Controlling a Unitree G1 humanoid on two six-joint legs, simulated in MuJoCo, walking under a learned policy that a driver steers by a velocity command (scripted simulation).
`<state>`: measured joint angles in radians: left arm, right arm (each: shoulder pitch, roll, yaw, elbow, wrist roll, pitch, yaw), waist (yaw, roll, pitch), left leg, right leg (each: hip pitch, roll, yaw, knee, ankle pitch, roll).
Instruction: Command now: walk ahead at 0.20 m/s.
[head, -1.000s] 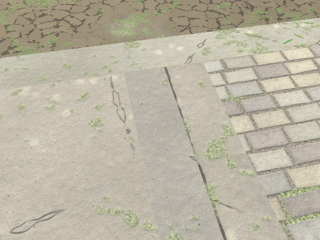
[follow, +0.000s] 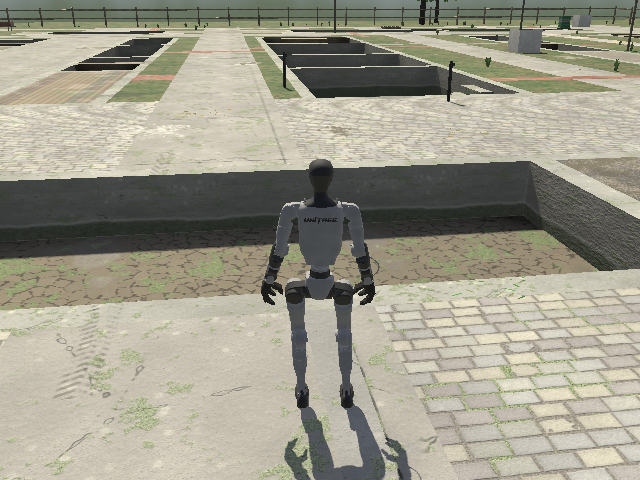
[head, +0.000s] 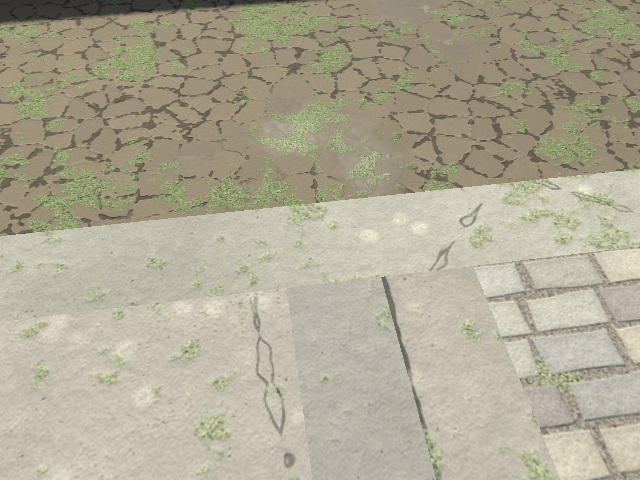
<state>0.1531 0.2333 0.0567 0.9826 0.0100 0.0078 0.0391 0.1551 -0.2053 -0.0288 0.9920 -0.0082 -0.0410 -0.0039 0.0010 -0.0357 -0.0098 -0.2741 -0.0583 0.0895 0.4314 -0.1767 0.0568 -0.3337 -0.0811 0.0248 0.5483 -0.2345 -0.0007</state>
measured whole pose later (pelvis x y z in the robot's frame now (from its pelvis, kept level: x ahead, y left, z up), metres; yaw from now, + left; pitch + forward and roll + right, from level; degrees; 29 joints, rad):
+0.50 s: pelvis +0.16 +0.04 +0.01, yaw +0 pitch +2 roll +0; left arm 0.26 0.25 0.09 1.01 -0.03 -0.10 0.01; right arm 0.25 -0.23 -0.06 1.00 0.00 -0.09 0.01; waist -0.01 -0.02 -0.03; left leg -0.22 -0.02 0.05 0.43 -0.25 0.05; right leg -0.50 -0.07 -0.01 1.12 -0.31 -0.05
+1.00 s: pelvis +0.43 -0.02 +0.00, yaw +6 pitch +1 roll -1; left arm 0.14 0.23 0.07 0.94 0.01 -0.10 -0.02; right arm 0.29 -0.26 -0.08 0.98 0.04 -0.06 -0.02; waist -0.01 0.04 0.04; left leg -0.48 0.08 -0.04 1.20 -0.35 0.05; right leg -0.30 0.00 -0.12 0.44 -0.15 -0.04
